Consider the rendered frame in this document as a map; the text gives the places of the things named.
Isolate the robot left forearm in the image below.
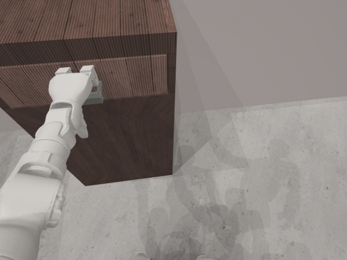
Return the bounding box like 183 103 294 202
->
0 99 82 204

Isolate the left robot upper arm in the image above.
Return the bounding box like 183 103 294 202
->
0 173 66 260

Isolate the handle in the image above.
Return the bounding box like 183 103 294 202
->
83 81 104 105

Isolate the robot left hand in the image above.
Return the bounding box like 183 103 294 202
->
49 65 99 138

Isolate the cabinet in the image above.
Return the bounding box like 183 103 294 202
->
0 0 177 186

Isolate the drawer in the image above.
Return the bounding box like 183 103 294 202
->
0 54 167 108

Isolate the robot left shin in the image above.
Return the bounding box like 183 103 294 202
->
134 252 147 257

